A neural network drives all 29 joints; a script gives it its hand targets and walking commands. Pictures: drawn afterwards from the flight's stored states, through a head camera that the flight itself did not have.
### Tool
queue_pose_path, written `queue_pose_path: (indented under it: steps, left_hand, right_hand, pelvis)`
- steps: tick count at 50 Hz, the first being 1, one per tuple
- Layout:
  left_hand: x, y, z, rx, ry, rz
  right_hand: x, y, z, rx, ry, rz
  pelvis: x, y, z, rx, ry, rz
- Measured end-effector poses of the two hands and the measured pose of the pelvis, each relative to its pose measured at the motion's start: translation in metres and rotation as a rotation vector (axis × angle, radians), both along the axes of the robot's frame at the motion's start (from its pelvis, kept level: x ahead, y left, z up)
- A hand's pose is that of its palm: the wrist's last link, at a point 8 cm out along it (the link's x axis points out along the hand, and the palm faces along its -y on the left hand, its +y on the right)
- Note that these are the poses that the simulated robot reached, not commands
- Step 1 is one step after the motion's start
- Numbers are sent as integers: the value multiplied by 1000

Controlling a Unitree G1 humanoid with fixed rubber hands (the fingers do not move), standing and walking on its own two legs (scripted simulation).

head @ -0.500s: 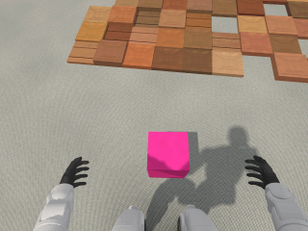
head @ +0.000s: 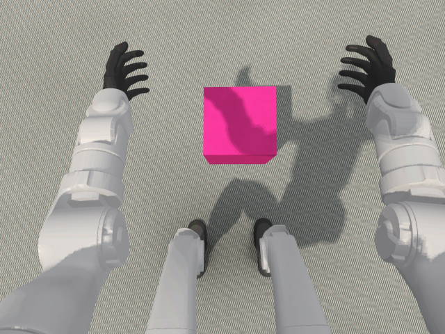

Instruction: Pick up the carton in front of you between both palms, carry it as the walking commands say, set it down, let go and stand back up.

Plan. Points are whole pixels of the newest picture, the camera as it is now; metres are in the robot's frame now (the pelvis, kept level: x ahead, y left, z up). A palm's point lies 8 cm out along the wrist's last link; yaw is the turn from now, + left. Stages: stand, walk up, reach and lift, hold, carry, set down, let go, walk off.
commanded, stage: reach and lift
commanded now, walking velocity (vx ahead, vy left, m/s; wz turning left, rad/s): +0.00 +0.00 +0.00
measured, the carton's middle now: (238, 130) +0.53 -0.03 -0.54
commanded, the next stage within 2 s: none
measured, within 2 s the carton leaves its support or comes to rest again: leaves its support in 1.94 s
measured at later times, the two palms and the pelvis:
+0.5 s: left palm (157, 100) +0.54 +0.16 -0.25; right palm (326, 98) +0.53 -0.22 -0.24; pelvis +0.03 +0.00 -0.09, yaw +0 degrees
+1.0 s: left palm (177, 125) +0.54 +0.15 -0.44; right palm (299, 124) +0.52 -0.21 -0.44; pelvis -0.03 +0.01 -0.27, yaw +0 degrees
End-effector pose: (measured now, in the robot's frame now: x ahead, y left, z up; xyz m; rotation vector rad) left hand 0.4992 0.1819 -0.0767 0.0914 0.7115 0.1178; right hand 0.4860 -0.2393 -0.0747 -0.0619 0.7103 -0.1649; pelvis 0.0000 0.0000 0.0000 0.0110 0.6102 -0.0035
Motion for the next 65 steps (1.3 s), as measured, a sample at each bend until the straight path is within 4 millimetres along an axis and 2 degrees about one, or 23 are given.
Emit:
queue_pose_path:
  steps: [5, 9, 14, 18, 25, 33, 40, 50, 53, 57, 65]
  left_hand:
    - [36, -16, -11, -27, -36, -4]
    - [54, -24, -27, -29, -54, -11]
    - [60, -26, -58, -24, -52, -13]
    - [56, -25, -91, -24, -38, -3]
    - [45, -23, -169, -22, -12, 1]
    - [40, -21, -256, -16, -30, -12]
    - [40, -24, -303, -21, -29, -11]
    - [39, -29, -368, -34, 26, -14]
    - [38, -28, -383, -35, 28, -14]
    - [39, -26, -393, -28, 24, -15]
    - [43, -36, -390, -40, -1, -21]
  right_hand:
    - [35, 10, -11, 23, -38, 1]
    - [53, 15, -28, 21, -59, 0]
    - [58, 17, -58, 21, -58, -10]
    - [55, 18, -91, 22, -43, -21]
    - [42, 18, -167, 13, -9, -39]
    - [35, 13, -254, 3, -23, -44]
    - [36, 15, -304, 12, -26, -46]
    - [37, 25, -370, 17, 30, -30]
    - [37, 27, -385, 14, 43, -25]
    - [42, 29, -395, 15, 34, -17]
    - [49, 30, -392, 17, 6, -8]
  pelvis:
    - [-5, 0, -12, 1, 62, -1]
    - [1, 0, -14, 4, 117, -1]
    - [17, 0, -18, 6, 197, -2]
    - [28, -1, -33, 6, 264, -1]
    - [32, 0, -88, 3, 343, 2]
    - [10, 4, -169, 3, 310, 0]
    - [-13, 7, -226, 5, 209, -3]
    - [-26, 5, -270, 7, 99, 1]
    - [-24, 3, -277, 5, 67, 1]
    - [-19, 3, -285, 5, 50, 1]
    - [-13, 3, -293, 7, 57, 4]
